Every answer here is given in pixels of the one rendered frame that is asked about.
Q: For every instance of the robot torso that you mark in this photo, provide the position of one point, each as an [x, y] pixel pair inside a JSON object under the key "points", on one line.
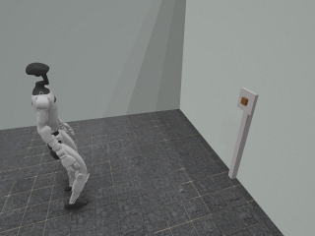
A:
{"points": [[53, 121]]}

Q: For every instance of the button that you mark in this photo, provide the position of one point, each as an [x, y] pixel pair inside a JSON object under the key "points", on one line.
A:
{"points": [[244, 101]]}

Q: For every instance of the right robot forearm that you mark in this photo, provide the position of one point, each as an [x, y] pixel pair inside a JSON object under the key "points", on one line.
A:
{"points": [[53, 143]]}

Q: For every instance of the right robot foot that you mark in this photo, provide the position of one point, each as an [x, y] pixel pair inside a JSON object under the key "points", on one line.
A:
{"points": [[77, 203]]}

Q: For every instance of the robot right upper arm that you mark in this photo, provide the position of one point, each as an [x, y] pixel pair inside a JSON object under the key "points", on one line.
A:
{"points": [[42, 105]]}

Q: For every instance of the left robot hand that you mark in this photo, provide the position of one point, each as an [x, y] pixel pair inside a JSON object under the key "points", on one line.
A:
{"points": [[65, 127]]}

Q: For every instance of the left robot forearm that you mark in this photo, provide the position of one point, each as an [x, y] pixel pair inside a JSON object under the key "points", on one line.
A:
{"points": [[60, 122]]}

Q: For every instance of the panel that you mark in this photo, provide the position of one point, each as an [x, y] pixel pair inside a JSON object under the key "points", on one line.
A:
{"points": [[248, 112]]}

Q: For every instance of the right robot hand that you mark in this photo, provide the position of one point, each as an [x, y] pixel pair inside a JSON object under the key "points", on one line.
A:
{"points": [[69, 160]]}

